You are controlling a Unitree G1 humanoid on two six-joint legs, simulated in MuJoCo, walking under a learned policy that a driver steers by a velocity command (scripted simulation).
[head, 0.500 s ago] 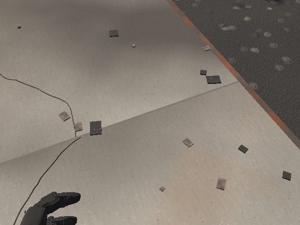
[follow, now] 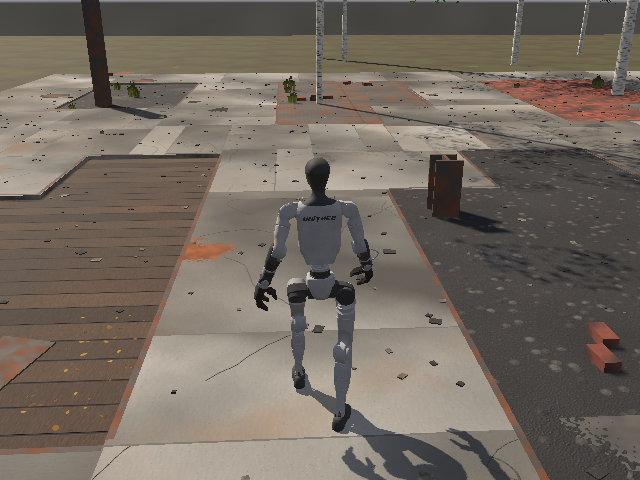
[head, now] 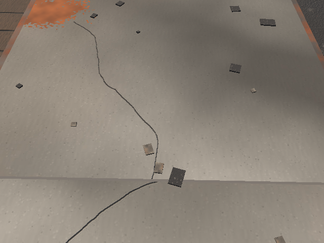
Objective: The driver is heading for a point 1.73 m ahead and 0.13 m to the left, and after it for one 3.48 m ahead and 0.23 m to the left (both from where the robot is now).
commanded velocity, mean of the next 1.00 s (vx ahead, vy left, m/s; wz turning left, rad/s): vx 0.50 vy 0.00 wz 0.16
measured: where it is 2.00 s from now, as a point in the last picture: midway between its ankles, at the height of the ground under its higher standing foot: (173, 119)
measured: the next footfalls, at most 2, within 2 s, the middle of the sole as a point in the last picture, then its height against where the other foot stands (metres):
left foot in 0.04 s outside the picture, level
right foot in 0.54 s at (189, 232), level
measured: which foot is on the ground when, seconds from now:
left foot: up 0.00-0.02, down 0.04-0.56, up 0.58-1.00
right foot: down 0.00-0.06, up 0.08-0.52, down 0.54-1.00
